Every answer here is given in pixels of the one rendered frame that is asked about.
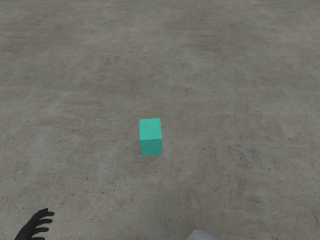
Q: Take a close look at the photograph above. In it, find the robot left hand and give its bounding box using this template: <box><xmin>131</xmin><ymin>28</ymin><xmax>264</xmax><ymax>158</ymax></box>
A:
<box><xmin>14</xmin><ymin>208</ymin><xmax>55</xmax><ymax>240</ymax></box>

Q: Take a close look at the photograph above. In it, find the carton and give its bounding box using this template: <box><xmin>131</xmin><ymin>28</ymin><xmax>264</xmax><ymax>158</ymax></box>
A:
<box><xmin>139</xmin><ymin>118</ymin><xmax>163</xmax><ymax>156</ymax></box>

